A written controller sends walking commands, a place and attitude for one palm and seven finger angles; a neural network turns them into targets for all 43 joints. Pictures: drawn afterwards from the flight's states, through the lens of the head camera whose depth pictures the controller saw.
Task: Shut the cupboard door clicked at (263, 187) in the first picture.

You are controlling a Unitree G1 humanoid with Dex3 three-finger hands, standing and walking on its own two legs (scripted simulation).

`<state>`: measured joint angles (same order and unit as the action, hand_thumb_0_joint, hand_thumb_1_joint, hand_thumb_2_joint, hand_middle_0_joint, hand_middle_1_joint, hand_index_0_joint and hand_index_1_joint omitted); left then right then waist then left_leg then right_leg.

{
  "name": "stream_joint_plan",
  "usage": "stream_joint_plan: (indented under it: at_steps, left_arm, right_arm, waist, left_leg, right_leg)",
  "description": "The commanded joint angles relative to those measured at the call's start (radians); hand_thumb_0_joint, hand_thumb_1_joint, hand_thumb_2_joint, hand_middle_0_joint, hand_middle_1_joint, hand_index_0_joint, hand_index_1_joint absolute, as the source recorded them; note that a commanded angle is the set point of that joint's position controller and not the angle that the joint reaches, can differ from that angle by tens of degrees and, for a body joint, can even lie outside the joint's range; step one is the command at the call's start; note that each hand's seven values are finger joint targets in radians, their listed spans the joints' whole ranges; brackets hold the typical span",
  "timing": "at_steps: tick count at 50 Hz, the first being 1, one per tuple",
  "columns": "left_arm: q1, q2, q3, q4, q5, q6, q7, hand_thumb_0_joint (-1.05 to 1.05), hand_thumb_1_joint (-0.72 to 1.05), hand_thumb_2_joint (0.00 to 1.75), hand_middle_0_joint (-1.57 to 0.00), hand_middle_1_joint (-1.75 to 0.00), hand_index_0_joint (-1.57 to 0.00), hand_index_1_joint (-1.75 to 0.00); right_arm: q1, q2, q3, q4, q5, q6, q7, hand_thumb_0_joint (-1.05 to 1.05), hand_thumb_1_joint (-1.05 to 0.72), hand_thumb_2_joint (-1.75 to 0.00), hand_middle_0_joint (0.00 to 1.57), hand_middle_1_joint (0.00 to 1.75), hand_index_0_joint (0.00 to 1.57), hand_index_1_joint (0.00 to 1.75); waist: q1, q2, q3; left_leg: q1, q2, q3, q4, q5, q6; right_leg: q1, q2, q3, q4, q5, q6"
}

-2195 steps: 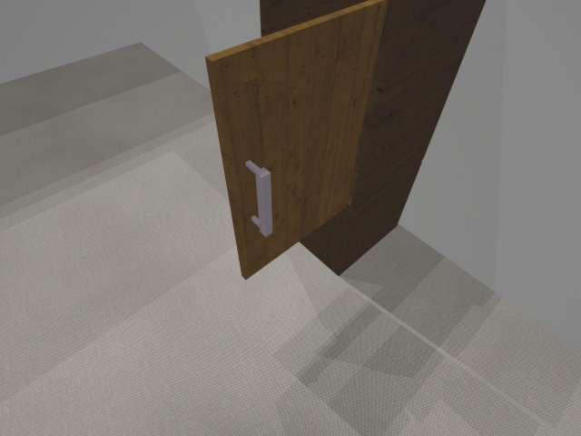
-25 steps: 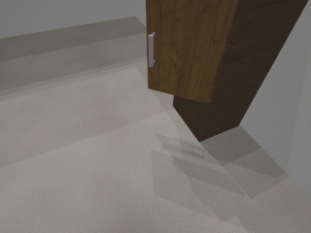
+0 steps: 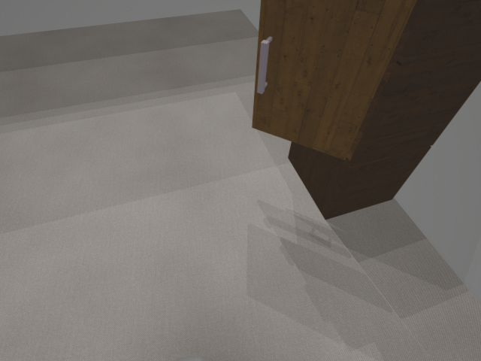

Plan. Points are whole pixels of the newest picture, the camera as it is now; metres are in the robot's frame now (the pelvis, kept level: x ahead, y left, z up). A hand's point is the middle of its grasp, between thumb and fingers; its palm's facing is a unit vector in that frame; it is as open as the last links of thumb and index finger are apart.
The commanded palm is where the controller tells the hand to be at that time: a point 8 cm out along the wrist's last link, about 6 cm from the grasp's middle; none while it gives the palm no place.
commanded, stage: walk to a spot facing it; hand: left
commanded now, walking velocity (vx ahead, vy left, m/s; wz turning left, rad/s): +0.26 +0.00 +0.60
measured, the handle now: (265, 66) +0.98 -0.05 -0.04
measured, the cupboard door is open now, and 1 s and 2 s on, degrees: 44 44 44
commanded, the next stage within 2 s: turn to face it in 0.70 s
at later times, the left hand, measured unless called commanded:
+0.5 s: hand out of the picture +0.13 +0.21 -0.14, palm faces +0.28 -0.92 -0.28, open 7.4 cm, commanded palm none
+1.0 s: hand out of the picture +0.06 +0.20 -0.18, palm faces +0.56 -0.79 -0.25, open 7.4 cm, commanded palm none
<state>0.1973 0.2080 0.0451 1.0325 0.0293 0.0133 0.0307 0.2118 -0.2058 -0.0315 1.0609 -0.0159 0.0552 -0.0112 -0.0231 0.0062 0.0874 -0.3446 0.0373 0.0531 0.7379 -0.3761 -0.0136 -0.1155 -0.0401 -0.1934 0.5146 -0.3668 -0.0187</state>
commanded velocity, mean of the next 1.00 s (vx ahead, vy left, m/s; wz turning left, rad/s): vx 0.14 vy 0.00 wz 0.31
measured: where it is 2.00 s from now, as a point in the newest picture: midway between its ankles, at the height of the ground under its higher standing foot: (220, 348)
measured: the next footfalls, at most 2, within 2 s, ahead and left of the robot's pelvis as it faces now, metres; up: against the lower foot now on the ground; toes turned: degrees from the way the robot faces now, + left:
right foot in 0.46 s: +0.17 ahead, -0.12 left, +0.00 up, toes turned +14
left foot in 0.86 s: +0.21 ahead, +0.18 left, +0.00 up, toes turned +40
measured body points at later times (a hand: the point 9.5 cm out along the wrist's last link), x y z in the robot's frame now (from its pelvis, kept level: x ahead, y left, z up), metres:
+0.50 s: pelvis +0.08 -0.02 +0.00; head +0.12 -0.02 +0.45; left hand +0.11 +0.26 -0.12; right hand +0.14 -0.26 -0.16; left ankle +0.02 +0.11 -0.71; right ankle +0.13 -0.12 -0.74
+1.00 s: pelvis +0.19 +0.05 -0.01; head +0.23 +0.09 +0.44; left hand +0.03 +0.24 -0.16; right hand +0.46 -0.05 -0.13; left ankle +0.18 +0.16 -0.73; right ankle +0.23 -0.10 -0.68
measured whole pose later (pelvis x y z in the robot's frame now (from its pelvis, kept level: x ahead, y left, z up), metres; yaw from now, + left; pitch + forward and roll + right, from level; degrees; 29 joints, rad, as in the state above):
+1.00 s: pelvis +0.19 +0.05 -0.01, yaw +31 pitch -1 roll +0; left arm 0.32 0.22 0.05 1.00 0.02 0.03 0.03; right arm 0.02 -0.20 0.01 0.87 -0.02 -0.01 -0.01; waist 0.07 -0.04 0.14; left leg -0.34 0.04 0.15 0.62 -0.27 0.03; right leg -0.38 -0.11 -0.03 1.01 -0.52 0.04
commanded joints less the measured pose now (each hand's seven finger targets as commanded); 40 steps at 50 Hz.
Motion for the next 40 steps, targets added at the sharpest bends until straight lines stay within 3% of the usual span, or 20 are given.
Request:
stream_joint_plan:
  at_steps: [1, 2, 3, 4, 5, 7, 9, 15, 18, 20, 21, 22, 23, 24, 25, 27, 29, 32, 37, 40]
  left_arm:
    - [0.021, 0.201, 0.060, -0.083, 0.004, -0.007, 0.007, 0.00, 0.90, 0.90, -0.20, -0.30, -0.20, -0.30]
    - [0.021, 0.198, 0.062, -0.093, -0.004, -0.007, 0.001, 0.00, 0.90, 0.90, -0.20, -0.30, -0.20, -0.30]
    - [0.035, 0.177, 0.061, -0.107, -0.011, -0.003, -0.006, 0.00, 0.90, 0.90, -0.20, -0.30, -0.20, -0.30]
    - [0.033, 0.112, 0.049, -0.146, -0.018, 0.000, -0.018, 0.00, 0.90, 0.90, -0.20, -0.30, -0.20, -0.30]
    - [-0.059, 0.132, 0.038, -0.193, -0.001, 0.005, -0.017, 0.00, 0.90, 0.90, -0.20, -0.30, -0.20, -0.30]
    - [-0.121, 0.111, 0.045, -0.207, 0.001, -0.003, -0.025, 0.00, 0.90, 0.90, -0.20, -0.30, -0.20, -0.30]
    - [-0.073, 0.102, 0.049, -0.189, 0.001, -0.016, -0.039, 0.00, 0.90, 0.90, -0.20, -0.30, -0.20, -0.30]
    - [-0.073, 0.076, 0.039, -0.213, 0.000, -0.026, -0.050, 0.00, 0.90, 0.90, -0.20, -0.30, -0.20, -0.30]
    - [-0.053, 0.077, 0.040, -0.216, -0.001, -0.023, -0.051, 0.00, 0.90, 0.90, -0.20, -0.30, -0.20, -0.30]
    - [0.045, 0.096, 0.049, -0.189, 0.000, -0.029, -0.051, 0.00, 0.90, 0.90, -0.20, -0.30, -0.20, -0.30]
    - [0.131, 0.136, 0.063, -0.164, 0.003, -0.037, -0.045, 0.00, 0.90, 0.90, -0.20, -0.30, -0.20, -0.30]
    - [0.214, 0.230, 0.085, -0.152, 0.018, -0.049, -0.029, 0.00, 0.90, 0.90, -0.20, -0.30, -0.20, -0.30]
    - [0.227, 0.276, 0.087, -0.154, 0.008, -0.039, -0.019, 0.00, 0.90, 0.90, -0.20, -0.30, -0.20, -0.30]
    - [0.166, 0.261, 0.084, -0.170, -0.001, -0.042, -0.016, 0.00, 0.90, 0.90, -0.20, -0.30, -0.20, -0.30]
    - [0.104, 0.206, 0.079, -0.178, 0.000, -0.048, -0.008, 0.00, 0.90, 0.90, -0.20, -0.30, -0.20, -0.30]
    - [0.033, 0.127, 0.054, -0.181, 0.000, -0.065, -0.013, 0.00, 0.90, 0.90, -0.20, -0.30, -0.20, -0.30]
    - [0.078, 0.115, 0.048, -0.157, -0.001, -0.077, -0.014, 0.00, 0.90, 0.90, -0.20, -0.30, -0.20, -0.30]
    - [0.173, 0.127, 0.045, -0.116, 0.000, -0.079, -0.010, 0.00, 0.90, 0.90, -0.20, -0.30, -0.20, -0.30]
    - [0.199, 0.167, 0.048, -0.117, 0.001, -0.067, -0.006, 0.00, 0.90, 0.90, -0.20, -0.30, -0.20, -0.30]
    - [0.167, 0.202, 0.057, -0.139, -0.002, -0.063, -0.006, 0.00, 0.90, 0.90, -0.20, -0.30, -0.20, -0.30]
  right_arm:
    - [0.008, -0.074, -0.027, -0.123, 0.002, -0.014, 0.013, 0.00, -0.90, -0.90, 0.20, 0.30, 0.20, 0.30]
    - [0.052, -0.080, -0.027, -0.122, -0.006, -0.021, 0.017, 0.00, -0.90, -0.90, 0.20, 0.30, 0.20, 0.30]
    - [0.129, -0.129, -0.037, -0.111, -0.015, -0.031, 0.019, 0.00, -0.90, -0.90, 0.20, 0.30, 0.20, 0.30]
    - [0.199, -0.239, -0.064, -0.105, -0.030, -0.037, 0.013, 0.00, -0.90, -0.90, 0.20, 0.30, 0.20, 0.30]
    - [0.250, -0.263, -0.069, -0.092, -0.025, -0.034, 0.009, 0.00, -0.90, -0.90, 0.20, 0.30, 0.20, 0.30]
    - [0.197, -0.229, -0.061, -0.122, -0.025, -0.047, -0.003, 0.00, -0.90, -0.90, 0.20, 0.30, 0.20, 0.30]
    - [0.127, -0.193, -0.049, -0.145, -0.022, -0.065, -0.009, 0.00, -0.90, -0.90, 0.20, 0.30, 0.20, 0.30]
    - [0.138, -0.196, -0.060, -0.134, -0.018, -0.074, -0.008, 0.00, -0.90, -0.90, 0.20, 0.30, 0.20, 0.30]
    - [0.104, -0.202, -0.068, -0.141, -0.020, -0.064, -0.001, 0.00, -0.90, -0.90, 0.20, 0.30, 0.20, 0.30]
    - [0.060, -0.195, -0.072, -0.148, -0.013, -0.060, 0.002, 0.00, -0.90, -0.90, 0.20, 0.30, 0.20, 0.30]
    - [0.023, -0.166, -0.068, -0.164, -0.007, -0.060, 0.004, 0.00, -0.90, -0.90, 0.20, 0.30, 0.20, 0.30]
    - [0.028, -0.086, -0.053, -0.189, 0.005, -0.065, 0.008, 0.00, -0.90, -0.90, 0.20, 0.30, 0.20, 0.30]
    - [-0.009, -0.084, -0.053, -0.221, -0.007, -0.067, 0.013, 0.00, -0.90, -0.90, 0.20, 0.30, 0.20, 0.30]
    - [-0.010, -0.107, -0.061, -0.226, -0.019, -0.061, 0.020, 0.00, -0.90, -0.90, 0.20, 0.30, 0.20, 0.30]
    - [0.003, -0.097, -0.065, -0.212, -0.021, -0.055, 0.022, 0.00, -0.90, -0.90, 0.20, 0.30, 0.20, 0.30]
    - [-0.006, -0.086, -0.058, -0.190, -0.022, -0.046, 0.043, 0.00, -0.90, -0.90, 0.20, 0.30, 0.20, 0.30]
    - [-0.011, -0.063, -0.051, -0.188, -0.012, -0.040, 0.051, 0.00, -0.90, -0.90, 0.20, 0.30, 0.20, 0.30]
    - [-0.083, -0.038, -0.035, -0.215, -0.010, -0.032, 0.059, 0.00, -0.90, -0.90, 0.20, 0.30, 0.20, 0.30]
    - [-0.166, -0.047, -0.018, -0.261, -0.008, -0.032, 0.065, 0.00, -0.90, -0.90, 0.20, 0.30, 0.20, 0.30]
    - [-0.027, -0.106, -0.029, -0.239, -0.013, -0.040, 0.053, 0.00, -0.90, -0.90, 0.20, 0.30, 0.20, 0.30]
  waist:
    - [0.006, -0.122, -0.017]
    - [-0.013, -0.088, -0.050]
    - [-0.045, 0.068, -0.093]
    - [-0.068, 0.374, -0.088]
    - [-0.100, 0.260, -0.072]
    - [-0.068, 0.196, -0.018]
    - [-0.023, 0.117, -0.038]
    - [-0.023, 0.108, -0.106]
    - [-0.007, 0.152, -0.075]
    - [0.048, 0.128, -0.084]
    - [0.095, 0.051, -0.100]
    - [0.136, -0.221, -0.134]
    - [0.136, -0.291, -0.094]
    - [0.085, -0.190, -0.052]
    - [0.045, -0.199, -0.037]
    - [0.005, -0.143, 0.011]
    - [0.008, -0.160, -0.025]
    - [0.038, -0.158, -0.037]
    - [0.051, -0.196, -0.041]
    - [-0.024, -0.174, -0.137]
  left_leg:
    - [-0.046, 0.040, 0.012, -0.022, -0.052, -0.007]
    - [0.060, 0.019, 0.040, -0.136, 0.061, 0.002]
    - [0.204, 0.063, -0.079, -0.283, 0.190, 0.051]
    - [0.287, 0.290, -0.479, -0.424, 0.225, 0.180]
    - [0.229, 0.356, -0.607, -0.509, -0.042, 0.242]
    - [0.103, 0.298, -0.609, -0.556, -0.273, 0.211]
    - [0.097, 0.229, -0.502, -0.537, -0.171, 0.188]
    - [0.174, 0.162, -0.412, -0.493, -0.058, 0.196]
    - [0.074, 0.130, -0.402, -0.483, -0.106, 0.179]
    - [-0.054, 0.086, -0.375, -0.405, -0.141, 0.150]
    - [-0.211, 0.017, -0.315, -0.291, -0.182, 0.114]
    - [-0.434, -0.096, -0.164, 0.012, -0.232, 0.052]
    - [-0.473, -0.101, -0.094, 0.290, -0.250, 0.021]
    - [-0.462, -0.036, -0.127, 0.436, -0.161, 0.020]
    - [-0.461, 0.001, -0.141, 0.499, -0.096, 0.015]
    - [-0.382, 0.047, -0.101, 0.484, 0.052, -0.008]
    - [-0.353, 0.034, -0.051, 0.410, 0.079, -0.022]
    - [-0.342, 0.017, 0.018, 0.265, 0.075, -0.023]
    - [-0.210, -0.023, 0.102, -0.001, 0.089, 0.003]
    - [0.088, -0.073, 0.121, -0.174, 0.190, 0.036]
  right_leg:
    - [0.012, -0.337, 0.109, -0.037, 0.578, -0.124]
    - [-0.031, -0.299, 0.069, 0.037, 0.504, -0.075]
    - [-0.164, -0.217, 0.015, 0.204, 0.290, -0.006]
    - [-0.398, -0.051, -0.024, 0.453, -0.211, 0.068]
    - [-0.452, -0.034, 0.118, 0.574, -0.310, 0.045]
    - [-0.511, -0.056, 0.205, 0.654, -0.152, 0.035]
    - [-0.491, -0.052, 0.212, 0.614, -0.040, 0.046]
    - [-0.417, -0.009, 0.166, 0.329, -0.017, 0.068]
    - [-0.284, 0.028, 0.130, 0.182, 0.004, 0.070]
    - [-0.062, 0.057, 0.119, 0.026, 0.082, 0.069]
    - [0.133, 0.011, 0.166, -0.085, 0.051, 0.059]
    - [0.316, -0.256, 0.481, -0.260, -0.226, -0.019]
    - [0.193, -0.461, 0.725, -0.392, -0.406, -0.107]
    - [0.071, -0.472, 0.730, -0.398, -0.466, -0.139]
    - [0.013, -0.445, 0.689, -0.397, -0.447, -0.124]
    - [-0.072, -0.329, 0.362, -0.347, -0.098, -0.085]
    - [0.011, -0.282, 0.191, -0.287, 0.262, -0.077]
    - [0.121, -0.269, 0.069, -0.205, 0.687, -0.054]
    - [0.151, -0.293, -0.001, -0.104, 0.915, -0.041]
    - [0.072, -0.281, -0.044, 0.127, 0.953, -0.010]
